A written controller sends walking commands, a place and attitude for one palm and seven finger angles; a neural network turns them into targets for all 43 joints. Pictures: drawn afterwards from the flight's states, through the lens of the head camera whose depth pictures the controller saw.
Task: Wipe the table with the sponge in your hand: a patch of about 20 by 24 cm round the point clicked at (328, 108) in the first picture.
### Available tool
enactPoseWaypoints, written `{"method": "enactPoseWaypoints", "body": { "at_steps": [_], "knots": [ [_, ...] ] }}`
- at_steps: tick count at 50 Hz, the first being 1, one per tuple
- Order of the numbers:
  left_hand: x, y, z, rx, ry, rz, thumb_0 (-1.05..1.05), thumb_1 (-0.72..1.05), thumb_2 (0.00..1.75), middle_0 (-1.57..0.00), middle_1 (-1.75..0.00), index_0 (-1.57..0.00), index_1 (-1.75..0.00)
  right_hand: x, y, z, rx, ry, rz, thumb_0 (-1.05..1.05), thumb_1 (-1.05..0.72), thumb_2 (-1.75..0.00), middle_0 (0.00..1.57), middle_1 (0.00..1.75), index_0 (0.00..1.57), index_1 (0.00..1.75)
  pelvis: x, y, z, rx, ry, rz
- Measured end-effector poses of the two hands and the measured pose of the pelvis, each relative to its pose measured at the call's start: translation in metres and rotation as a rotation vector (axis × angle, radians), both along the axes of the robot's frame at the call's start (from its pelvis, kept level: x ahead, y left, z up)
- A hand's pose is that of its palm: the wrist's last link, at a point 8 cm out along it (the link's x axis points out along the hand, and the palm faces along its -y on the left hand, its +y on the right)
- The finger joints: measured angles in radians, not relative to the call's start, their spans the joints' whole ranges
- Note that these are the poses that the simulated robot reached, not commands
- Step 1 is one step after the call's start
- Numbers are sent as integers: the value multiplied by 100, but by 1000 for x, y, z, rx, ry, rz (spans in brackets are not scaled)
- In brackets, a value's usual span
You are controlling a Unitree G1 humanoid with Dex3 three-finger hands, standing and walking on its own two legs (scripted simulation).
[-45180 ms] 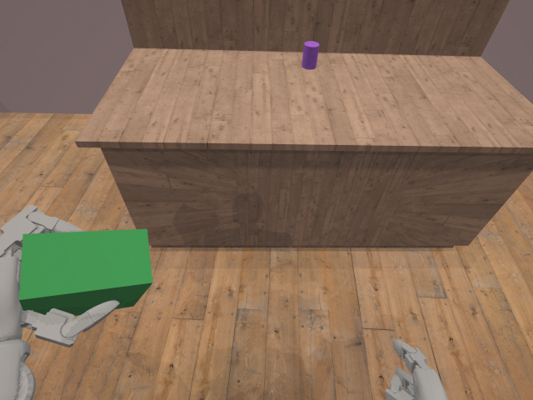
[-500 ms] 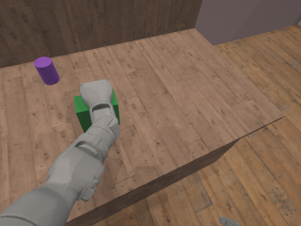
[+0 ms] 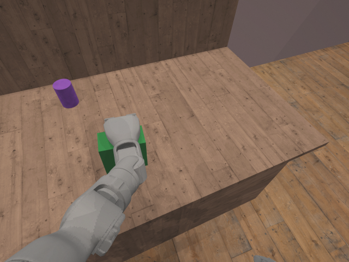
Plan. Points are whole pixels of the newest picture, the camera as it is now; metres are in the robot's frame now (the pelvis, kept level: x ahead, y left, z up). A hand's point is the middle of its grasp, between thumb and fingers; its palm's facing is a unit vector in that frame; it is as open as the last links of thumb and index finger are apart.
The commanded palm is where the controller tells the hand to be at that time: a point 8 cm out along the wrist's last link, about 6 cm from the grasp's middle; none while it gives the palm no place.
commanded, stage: wipe back along the third lane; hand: left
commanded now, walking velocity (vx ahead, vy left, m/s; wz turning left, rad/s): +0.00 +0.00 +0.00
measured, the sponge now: (124, 153) +0.41 +0.16 -0.05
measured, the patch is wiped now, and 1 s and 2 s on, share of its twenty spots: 1.00 1.00 1.00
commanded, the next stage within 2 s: slide back across to the middle lane in 0.56 s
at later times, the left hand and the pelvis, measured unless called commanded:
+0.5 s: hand (130, 158) +0.37 +0.13 +0.00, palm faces -0.06 -0.01 -1.00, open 10.3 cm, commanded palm +0.32 +0.10 +0.03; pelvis -0.02 -0.02 +0.01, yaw +0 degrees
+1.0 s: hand (126, 164) +0.35 +0.13 +0.00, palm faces -0.06 -0.06 -1.00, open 10.3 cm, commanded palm +0.30 +0.13 +0.05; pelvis +0.00 -0.03 +0.01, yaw -1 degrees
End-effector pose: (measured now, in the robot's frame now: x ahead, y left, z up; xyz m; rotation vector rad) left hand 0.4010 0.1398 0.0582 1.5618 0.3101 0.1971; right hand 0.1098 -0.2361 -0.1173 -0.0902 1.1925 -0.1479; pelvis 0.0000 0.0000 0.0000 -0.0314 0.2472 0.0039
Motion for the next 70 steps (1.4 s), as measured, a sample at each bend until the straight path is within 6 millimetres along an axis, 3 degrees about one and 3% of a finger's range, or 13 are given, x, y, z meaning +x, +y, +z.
{"method": "enactPoseWaypoints", "body": {
  "at_steps": [8, 19, 36, 49, 60, 70],
  "knots": [
    [-20, -8, 0, -11, -7, 3, -1, -48, 104, -66, -139, -66, -143, -1, -12, 5, -6, -37, -2, 1, -91, -90, 19, 30, 19, 30, -7, -8, 3, 9, -28, -5],
    [-42, -16, 0, -10, -11, 1, -1, -48, 104, -67, -138, -66, -143, 14, -16, 13, 4, -111, 19, 1, -91, -90, 19, 30, 19, 30, -14, -17, 5, 18, -58, -5],
    [-55, -22, -2, -10, -9, 4, -1, -48, 104, -67, -138, -66, -142, 39, -14, 20, 22, -159, 51, 1, -91, -90, 19, 30, 20, 30, -11, -26, 6, 26, -83, -3],
    [-68, -12, 1, -47, -13, 16, -1, -49, 104, -69, -136, -68, -141, 58, -20, 32, 16, -209, 38, 1, -91, -90, 19, 30, 19, 30, -2, -27, 11, 30, -121, -23],
    [-87, 13, 5, -75, -10, 65, -1, -50, 104, -69, -135, -69, -140, 77, -22, 52, -13, -293, 61, 1, -91, -90, 19, 30, 19, 30, -5, -28, 14, 32, -158, -30],
    [-104, 36, 5, -73, 14, 65, -1, -50, 104, -70, -135, -70, -139, 72, -19, 53, -25, -325, 68, 1, -91, -90, 20, 30, 20, 30, -14, -26, 13, 33, -171, -22]
  ]
}}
